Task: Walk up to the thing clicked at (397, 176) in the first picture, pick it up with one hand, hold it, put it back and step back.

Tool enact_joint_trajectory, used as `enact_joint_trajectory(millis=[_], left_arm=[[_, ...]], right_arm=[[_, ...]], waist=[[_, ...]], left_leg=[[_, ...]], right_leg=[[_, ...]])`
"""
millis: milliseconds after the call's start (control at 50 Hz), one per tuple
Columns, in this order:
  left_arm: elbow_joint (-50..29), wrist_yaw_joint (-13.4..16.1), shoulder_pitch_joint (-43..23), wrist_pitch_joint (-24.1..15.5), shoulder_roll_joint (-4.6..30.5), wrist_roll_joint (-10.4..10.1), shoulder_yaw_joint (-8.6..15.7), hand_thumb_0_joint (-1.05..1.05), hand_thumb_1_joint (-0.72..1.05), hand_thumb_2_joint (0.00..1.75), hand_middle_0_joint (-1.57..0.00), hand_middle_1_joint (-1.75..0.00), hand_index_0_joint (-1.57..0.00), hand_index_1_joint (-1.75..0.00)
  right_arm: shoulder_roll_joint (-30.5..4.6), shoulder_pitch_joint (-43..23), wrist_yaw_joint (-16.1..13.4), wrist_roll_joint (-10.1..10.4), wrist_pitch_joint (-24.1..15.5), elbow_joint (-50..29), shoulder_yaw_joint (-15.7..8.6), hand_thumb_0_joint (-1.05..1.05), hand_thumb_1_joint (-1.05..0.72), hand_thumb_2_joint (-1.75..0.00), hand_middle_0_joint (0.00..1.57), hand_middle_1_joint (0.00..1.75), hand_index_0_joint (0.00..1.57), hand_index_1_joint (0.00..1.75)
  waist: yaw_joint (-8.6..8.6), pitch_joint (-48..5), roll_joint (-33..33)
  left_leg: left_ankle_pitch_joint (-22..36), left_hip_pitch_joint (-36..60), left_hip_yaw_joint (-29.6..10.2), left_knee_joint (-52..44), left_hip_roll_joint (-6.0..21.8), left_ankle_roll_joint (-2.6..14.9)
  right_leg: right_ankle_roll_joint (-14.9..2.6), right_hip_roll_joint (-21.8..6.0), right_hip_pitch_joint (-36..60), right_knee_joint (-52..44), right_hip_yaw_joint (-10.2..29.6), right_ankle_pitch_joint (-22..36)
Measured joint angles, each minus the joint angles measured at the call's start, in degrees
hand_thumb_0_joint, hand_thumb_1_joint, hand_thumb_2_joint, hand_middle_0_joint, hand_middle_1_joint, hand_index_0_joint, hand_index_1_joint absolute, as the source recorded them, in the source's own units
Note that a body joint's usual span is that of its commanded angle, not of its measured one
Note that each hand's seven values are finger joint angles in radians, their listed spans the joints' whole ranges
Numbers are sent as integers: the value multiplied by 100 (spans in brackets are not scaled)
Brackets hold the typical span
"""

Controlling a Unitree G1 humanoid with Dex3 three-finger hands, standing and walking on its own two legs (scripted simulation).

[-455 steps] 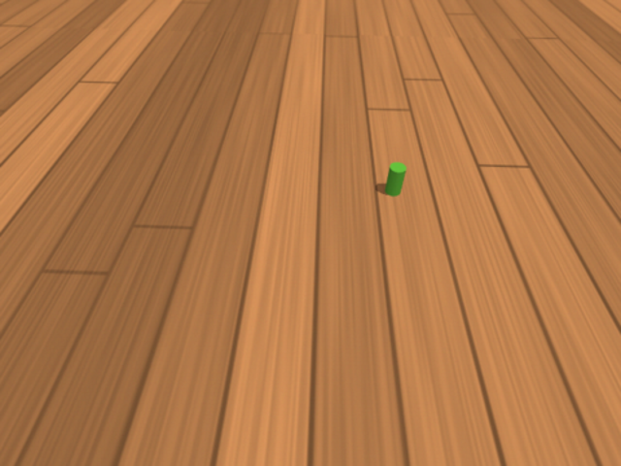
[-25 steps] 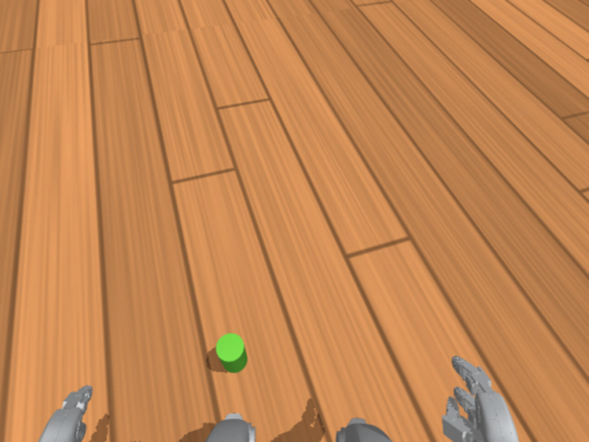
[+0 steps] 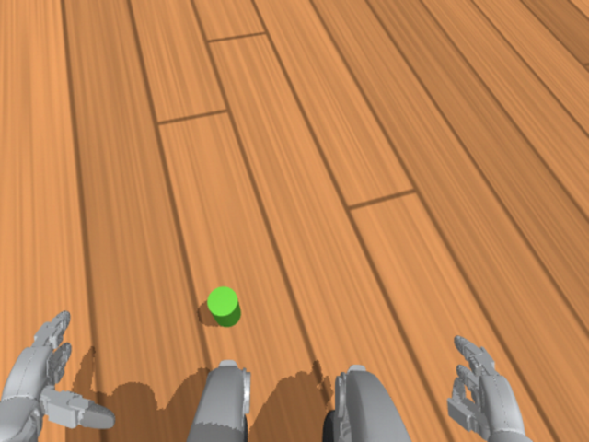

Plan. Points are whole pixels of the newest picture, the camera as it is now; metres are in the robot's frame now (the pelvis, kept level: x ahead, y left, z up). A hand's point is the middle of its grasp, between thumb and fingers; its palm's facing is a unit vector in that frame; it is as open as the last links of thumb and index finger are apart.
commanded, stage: go down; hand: left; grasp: from the side
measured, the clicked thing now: (225, 307) +0.41 +0.17 -0.55
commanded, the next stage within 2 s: approach in 1.64 s
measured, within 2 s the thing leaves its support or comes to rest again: neither
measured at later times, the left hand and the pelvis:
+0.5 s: hand (98, 318) +0.30 +0.33 -0.18, palm faces +0.09 -0.98 -0.16, open 17.1 cm; pelvis -0.04 -0.01 -0.13, yaw -2 degrees
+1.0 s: hand (104, 303) +0.34 +0.35 -0.23, palm faces +0.06 -0.99 -0.11, open 17.3 cm; pelvis -0.06 +0.00 -0.21, yaw -4 degrees
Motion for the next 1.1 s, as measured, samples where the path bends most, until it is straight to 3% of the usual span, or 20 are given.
enact_joint_trajectory(millis=[140,460,760,1100], left_arm=[[624,-558,-1013,-961,322,-134,396,-1,-55,10,-7,-11,-7,-12],[2042,-1613,-2473,-1953,1053,-412,1335,-1,-49,13,-5,-12,-5,-12],[2539,-2263,-3228,-2135,1627,-538,1838,-1,-47,10,-5,-8,-4,-8],[2718,-2620,-3723,-2098,2011,-617,2044,-1,-51,8,-5,-8,-4,-8]], right_arm=[[-112,-237,77,-15,126,247,17,1,-90,-90,20,30,20,30],[-188,-374,220,-81,327,600,180,1,-89,-90,20,30,20,30],[-394,-480,252,-117,348,673,327,1,-90,-90,20,30,20,30],[-428,-489,280,-154,307,726,457,1,-91,-90,20,30,20,30]], waist=[[-19,-99,-2],[-52,-39,20],[-206,75,-4],[-269,197,-30]], left_leg=[[-255,-1243,-43,1082,4,-10],[-384,-2962,-196,2494,18,-56],[-459,-3957,-336,3502,9,-73],[-473,-4640,-415,4238,-34,-55]], right_leg=[[-10,0,-1252,1098,37,-263],[-69,39,-2962,2503,7,-393],[-79,66,-3921,3455,-35,-443],[-48,65,-4562,4148,-36,-451]])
